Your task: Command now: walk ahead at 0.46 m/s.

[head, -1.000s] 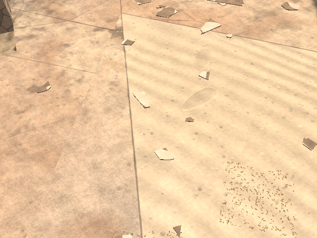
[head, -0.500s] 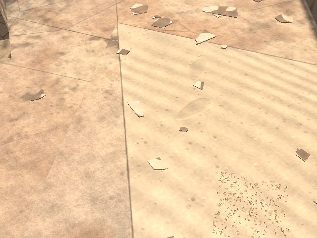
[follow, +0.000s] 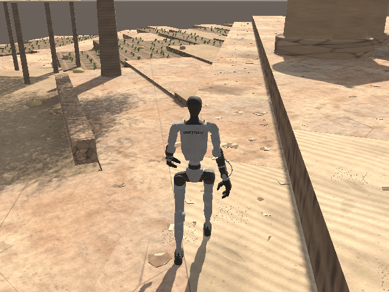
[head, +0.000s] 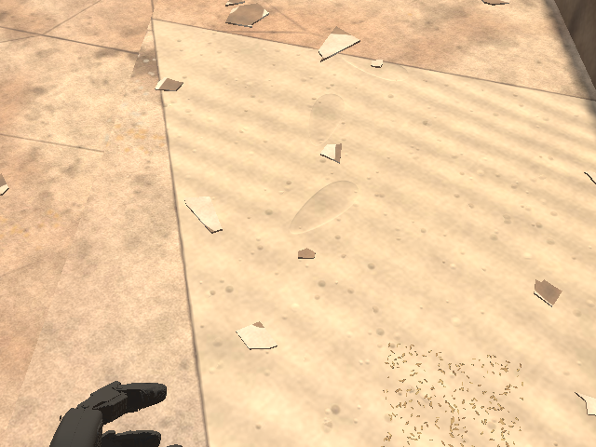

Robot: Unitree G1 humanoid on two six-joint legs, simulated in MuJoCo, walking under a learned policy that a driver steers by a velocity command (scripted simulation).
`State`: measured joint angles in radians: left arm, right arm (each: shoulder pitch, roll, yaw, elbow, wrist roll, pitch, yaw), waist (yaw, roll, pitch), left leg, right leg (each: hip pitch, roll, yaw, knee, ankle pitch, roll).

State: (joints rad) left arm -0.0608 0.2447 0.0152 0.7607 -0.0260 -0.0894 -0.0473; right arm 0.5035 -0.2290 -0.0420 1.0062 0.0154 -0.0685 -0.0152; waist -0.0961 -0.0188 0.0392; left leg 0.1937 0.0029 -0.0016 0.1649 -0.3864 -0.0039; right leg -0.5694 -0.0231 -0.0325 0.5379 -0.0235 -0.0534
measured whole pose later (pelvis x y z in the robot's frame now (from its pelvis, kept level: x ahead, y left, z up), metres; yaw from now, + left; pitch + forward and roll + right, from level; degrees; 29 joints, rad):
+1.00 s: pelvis +0.55 +0.02 +0.02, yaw -1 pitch +1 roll +2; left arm 0.05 0.27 0.03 0.84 -0.01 -0.07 -0.02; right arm 0.36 -0.26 -0.05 0.94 0.01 -0.09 0.00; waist -0.07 -0.05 0.02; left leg 0.01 -0.06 0.05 0.19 -0.22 0.04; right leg -0.64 -0.11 0.03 0.60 0.06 0.00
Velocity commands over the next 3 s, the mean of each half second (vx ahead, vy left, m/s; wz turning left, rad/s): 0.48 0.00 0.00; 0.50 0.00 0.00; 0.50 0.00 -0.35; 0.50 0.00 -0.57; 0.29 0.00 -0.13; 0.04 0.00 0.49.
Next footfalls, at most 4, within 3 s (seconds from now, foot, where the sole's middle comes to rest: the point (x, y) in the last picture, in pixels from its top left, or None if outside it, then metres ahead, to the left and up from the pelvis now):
0.04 right None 0.21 -0.11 -0.76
0.58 left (231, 427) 0.51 0.12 -0.76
1.12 right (325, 302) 0.80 -0.12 -0.76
1.64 left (259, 209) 1.11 0.02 -0.76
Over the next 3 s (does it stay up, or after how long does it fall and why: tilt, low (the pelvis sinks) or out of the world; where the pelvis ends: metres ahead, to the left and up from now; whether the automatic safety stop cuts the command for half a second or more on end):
stays up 1.32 -0.26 0.02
